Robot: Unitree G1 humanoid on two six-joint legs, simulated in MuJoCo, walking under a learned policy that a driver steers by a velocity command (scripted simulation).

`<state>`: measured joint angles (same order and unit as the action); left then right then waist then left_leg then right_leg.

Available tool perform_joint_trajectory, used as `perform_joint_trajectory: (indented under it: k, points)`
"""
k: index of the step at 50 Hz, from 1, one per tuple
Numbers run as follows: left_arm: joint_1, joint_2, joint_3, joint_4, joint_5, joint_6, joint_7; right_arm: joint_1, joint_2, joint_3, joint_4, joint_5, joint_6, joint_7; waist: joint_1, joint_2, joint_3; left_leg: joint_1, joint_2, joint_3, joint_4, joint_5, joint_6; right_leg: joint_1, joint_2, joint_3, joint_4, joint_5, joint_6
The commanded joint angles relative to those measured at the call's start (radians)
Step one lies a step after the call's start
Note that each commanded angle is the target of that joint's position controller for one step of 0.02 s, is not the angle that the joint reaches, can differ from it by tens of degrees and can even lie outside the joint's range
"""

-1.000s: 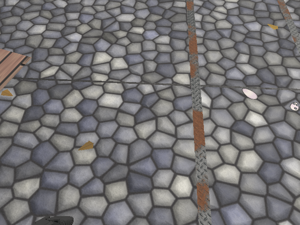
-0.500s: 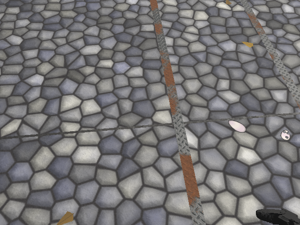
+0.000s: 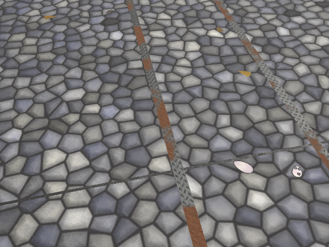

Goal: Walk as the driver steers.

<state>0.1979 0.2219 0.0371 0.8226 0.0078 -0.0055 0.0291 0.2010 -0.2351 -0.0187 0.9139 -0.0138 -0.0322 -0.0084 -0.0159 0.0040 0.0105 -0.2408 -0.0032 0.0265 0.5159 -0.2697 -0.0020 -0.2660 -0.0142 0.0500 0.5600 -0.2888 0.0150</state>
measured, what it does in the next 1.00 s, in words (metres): shifts its weight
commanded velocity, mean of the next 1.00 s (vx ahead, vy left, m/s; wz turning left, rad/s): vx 0.07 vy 0.00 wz -0.01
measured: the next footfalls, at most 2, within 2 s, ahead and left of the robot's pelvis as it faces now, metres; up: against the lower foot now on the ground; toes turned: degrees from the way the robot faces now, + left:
right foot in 1.32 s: +0.34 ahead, -0.20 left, +0.00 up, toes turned -2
left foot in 1.84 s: +0.28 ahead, +0.01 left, +0.00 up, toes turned +22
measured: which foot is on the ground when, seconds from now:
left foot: down 0.00-1.00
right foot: down 0.00-1.00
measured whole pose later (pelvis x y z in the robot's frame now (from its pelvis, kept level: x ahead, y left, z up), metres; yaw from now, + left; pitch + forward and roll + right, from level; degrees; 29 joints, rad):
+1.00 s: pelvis +0.05 +0.00 -0.01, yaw +0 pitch +1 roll +0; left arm 0.34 0.20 0.04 1.08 -0.04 -0.08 0.01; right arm 0.37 -0.20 -0.04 1.07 0.03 -0.09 -0.02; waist 0.00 0.00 -0.02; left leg -0.23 0.00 -0.01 0.63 -0.41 0.04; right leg -0.24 0.01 0.04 0.64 -0.42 -0.06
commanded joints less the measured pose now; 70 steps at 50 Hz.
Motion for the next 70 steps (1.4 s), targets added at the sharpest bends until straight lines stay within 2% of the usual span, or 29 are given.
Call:
perform_joint_trajectory:
  k: [1, 14, 35, 36, 38, 39, 41, 44, 48, 50, 51, 52, 53, 54, 55, 56, 57, 58, 59, 60, 61, 62, 64, 65, 66, 67, 68, 69, 70]
  points:
    - [0.013, 0.121, 0.029, -0.031, -0.004, -0.014, 0.003, 0.005, -0.102, -0.024, -0.029, 0.006, -0.006, -0.006, 0.007, -0.040, -0.049, 0.008, 0.037, -0.030, -0.047, 0.192, 0.014, 0.061, -0.047, 0.044, -0.065, 0.308, -0.050]
    - [0.005, 0.104, 0.029, 0.069, -0.007, -0.009, 0.004, 0.006, -0.103, -0.032, 0.046, 0.011, 0.027, -0.027, 0.003, -0.009, -0.024, 0.052, 0.042, -0.032, -0.046, 0.211, 0.007, 0.063, -0.025, 0.018, -0.079, 0.310, -0.048]
    - [0.028, 0.078, 0.016, 0.214, -0.007, -0.001, 0.013, 0.061, -0.064, -0.024, 0.141, 0.010, 0.027, -0.036, 0.010, -0.005, 0.036, 0.025, 0.033, -0.026, -0.098, 0.088, 0.004, 0.040, -0.004, -0.007, -0.139, 0.141, -0.035]
    - [0.049, 0.068, 0.013, 0.229, -0.008, 0.001, 0.014, 0.084, -0.053, -0.021, 0.155, 0.011, 0.028, -0.037, 0.010, -0.006, 0.013, 0.032, 0.022, -0.015, -0.101, -0.017, 0.007, 0.047, 0.007, -0.017, -0.146, 0.030, -0.038]
    - [0.061, 0.095, 0.023, 0.233, -0.020, 0.003, 0.018, 0.089, -0.077, -0.031, 0.153, 0.023, 0.030, -0.042, 0.014, -0.004, 0.068, -0.031, 0.006, -0.014, -0.082, -0.335, 0.039, -0.023, 0.026, -0.023, -0.131, -0.324, -0.068]
    - [0.059, 0.097, 0.024, 0.227, -0.022, -0.002, 0.018, 0.087, -0.081, -0.032, 0.145, 0.026, 0.025, -0.043, 0.014, -0.003, 0.110, -0.073, 0.018, -0.035, -0.087, -0.433, 0.057, -0.067, 0.014, -0.005, -0.137, -0.424, -0.085]
    - [0.069, 0.087, 0.024, 0.221, -0.031, -0.028, 0.013, 0.102, -0.067, -0.031, 0.137, 0.034, -0.001, -0.038, 0.013, -0.008, 0.145, -0.103, 0.046, -0.080, -0.082, -0.448, 0.083, -0.096, -0.019, 0.039, -0.140, -0.439, -0.109]
    - [0.094, 0.077, 0.025, 0.220, -0.038, -0.061, -0.001, 0.128, -0.055, -0.032, 0.131, 0.039, -0.035, -0.023, 0.014, -0.013, 0.122, -0.100, 0.061, -0.109, -0.058, -0.397, 0.105, -0.080, -0.043, 0.078, -0.127, -0.397, -0.131]
    - [0.108, 0.068, 0.021, 0.209, -0.046, -0.093, -0.014, 0.169, -0.051, -0.031, 0.122, 0.049, -0.069, -0.008, 0.005, -0.003, 0.123, -0.075, 0.065, -0.145, -0.051, -0.347, 0.139, -0.088, -0.039, 0.092, -0.093, -0.332, -0.154]
    - [0.074, 0.050, 0.015, 0.184, -0.046, -0.114, -0.022, 0.253, -0.071, -0.036, 0.137, 0.055, -0.084, -0.002, -0.024, 0.054, 0.118, 0.031, 0.101, -0.233, -0.077, -0.295, 0.182, -0.190, -0.001, 0.039, 0.020, -0.237, -0.147]
    - [0.037, 0.027, 0.008, 0.160, -0.044, -0.129, -0.030, 0.334, -0.109, -0.047, 0.159, 0.059, -0.091, 0.001, -0.047, 0.135, 0.104, 0.163, 0.173, -0.361, -0.115, -0.195, 0.226, -0.312, 0.038, -0.029, 0.155, -0.112, -0.127]
    - [-0.028, 0.025, 0.005, 0.129, -0.040, -0.144, -0.040, 0.426, -0.149, -0.061, 0.183, 0.055, -0.095, 0.004, -0.081, 0.199, 0.083, 0.316, 0.285, -0.530, -0.158, -0.058, 0.283, -0.467, 0.044, -0.082, 0.322, 0.022, -0.102]
    - [-0.129, 0.045, 0.005, 0.093, -0.035, -0.154, -0.047, 0.507, -0.143, -0.062, 0.199, 0.038, -0.098, 0.008, -0.139, 0.220, 0.076, 0.446, 0.378, -0.667, -0.203, 0.100, 0.332, -0.661, 0.040, -0.058, 0.504, -0.204, -0.097]
    - [-0.195, 0.055, 0.007, 0.060, -0.042, -0.157, -0.053, 0.524, -0.132, -0.056, 0.202, 0.024, -0.097, 0.004, -0.142, 0.182, 0.088, 0.538, 0.429, -0.709, -0.189, 0.198, 0.344, -0.834, -0.004, -0.014, 0.658, -0.348, -0.099]
    - [-0.223, 0.050, 0.003, 0.038, -0.051, -0.155, -0.057, 0.503, -0.117, -0.049, 0.193, 0.017, -0.091, -0.001, -0.128, 0.138, 0.074, 0.583, 0.429, -0.658, -0.169, 0.238, 0.321, -0.921, -0.052, 0.010, 0.750, -0.363, -0.100]
    - [-0.231, 0.038, -0.004, 0.015, -0.059, -0.150, -0.060, 0.457, -0.107, -0.042, 0.181, 0.021, -0.081, -0.007, -0.099, 0.111, 0.086, 0.555, 0.428, -0.586, -0.194, 0.234, 0.278, -0.952, -0.098, 0.024, 0.744, -0.344, -0.100]
    - [-0.221, 0.035, -0.007, 0.004, -0.057, -0.142, -0.061, 0.382, -0.086, -0.031, 0.157, 0.026, -0.070, -0.014, -0.065, 0.088, 0.108, 0.459, 0.405, -0.500, -0.246, 0.191, 0.228, -0.900, -0.136, 0.026, 0.661, -0.296, -0.093]
    - [-0.195, 0.029, -0.013, -0.001, -0.053, -0.133, -0.064, 0.276, -0.074, -0.024, 0.119, 0.030, -0.058, -0.021, -0.022, 0.084, 0.131, 0.295, 0.357, -0.397, -0.309, 0.124, 0.179, -0.750, -0.151, 0.016, 0.500, -0.223, -0.078]
    - [-0.161, 0.018, -0.021, 0.007, -0.039, -0.126, -0.073, 0.179, -0.101, -0.028, 0.082, 0.033, -0.051, -0.026, 0.013, 0.073, 0.114, 0.070, 0.260, -0.260, -0.349, 0.058, 0.140, -0.453, -0.121, -0.030, 0.316, -0.041, -0.061]
    - [-0.107, 0.026, -0.016, 0.028, -0.032, -0.118, -0.080, 0.151, -0.150, -0.041, 0.067, 0.033, -0.049, -0.027, 0.032, 0.110, 0.075, -0.097, 0.189, -0.159, -0.379, 0.029, 0.119, -0.166, -0.057, -0.092, 0.223, 0.134, -0.037]
    - [-0.050, 0.061, 0.001, 0.051, -0.035, -0.105, -0.077, 0.178, -0.189, -0.053, 0.071, 0.030, -0.051, -0.026, 0.054, 0.135, 0.051, -0.159, 0.189, -0.133, -0.400, 0.004, 0.122, -0.001, -0.006, -0.137, 0.226, 0.221, -0.019]
    - [-0.005, 0.096, 0.020, 0.064, -0.037, -0.090, -0.068, 0.189, -0.194, -0.055, 0.077, 0.033, -0.053, -0.024, 0.087, 0.134, 0.051, -0.155, 0.185, -0.119, -0.359, 0.062, 0.111, 0.066, 0.007, -0.133, 0.213, 0.213, -0.016]
    - [0.138, 0.153, 0.059, 0.093, -0.041, -0.077, -0.047, 0.203, -0.157, -0.044, 0.086, 0.036, -0.051, -0.019, 0.185, 0.099, -0.008, -0.097, 0.152, -0.076, -0.098, 0.328, 0.065, 0.211, 0.043, -0.149, 0.134, 0.120, -0.039]
    - [0.239, 0.187, 0.077, 0.116, -0.034, -0.076, -0.040, 0.204, -0.124, -0.035, 0.079, 0.027, -0.046, -0.020, 0.241, 0.053, -0.055, -0.140, 0.110, -0.052, 0.148, 0.383, 0.017, 0.330, 0.005, -0.105, 0.091, 0.165, -0.055]
    - [0.289, 0.299, 0.086, 0.129, -0.006, -0.076, -0.030, 0.244, -0.016, -0.009, 0.039, -0.014, -0.045, -0.025, 0.175, -0.289, -0.110, -0.254, 0.003, -0.024, 0.556, -0.180, -0.042, 0.370, -0.247, 0.222, -0.025, 0.292, -0.100]
    - [0.261, 0.323, 0.071, 0.102, 0.030, -0.086, -0.041, 0.441, 0.089, 0.005, 0.062, 0.035, -0.063, -0.034, 0.076, -0.478, -0.260, -0.337, -0.122, -0.183, 0.846, -0.379, -0.052, 0.411, -0.448, 0.731, -0.299, 0.492, -0.253]
    - [0.145, 0.268, 0.055, 0.079, 0.010, -0.100, -0.059, 0.450, 0.026, -0.010, 0.069, 0.064, -0.063, -0.037, 0.034, -0.312, -0.204, -0.352, -0.069, -0.214, 0.959, -0.306, -0.057, 0.300, -0.464, 0.689, -0.311, 0.561, -0.283]
    - [0.029, 0.208, 0.040, 0.052, -0.008, -0.105, -0.066, 0.355, -0.003, -0.017, 0.037, 0.054, -0.049, -0.043, 0.018, -0.198, -0.110, -0.374, -0.007, -0.140, 0.975, -0.247, -0.049, 0.179, -0.434, 0.456, -0.245, 0.643, -0.254]
    - [-0.053, 0.159, 0.026, 0.043, -0.004, -0.106, -0.068, 0.286, -0.029, -0.029, 0.029, 0.038, -0.027, -0.053, 0.001, -0.083, -0.080, -0.326, 0.045, -0.119, 0.924, -0.197, -0.040, 0.066, -0.372, 0.266, -0.217, 0.700, -0.213]
Over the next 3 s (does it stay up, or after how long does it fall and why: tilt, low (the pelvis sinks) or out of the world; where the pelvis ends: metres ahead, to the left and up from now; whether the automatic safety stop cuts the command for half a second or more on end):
stays up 0.25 -0.13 0.00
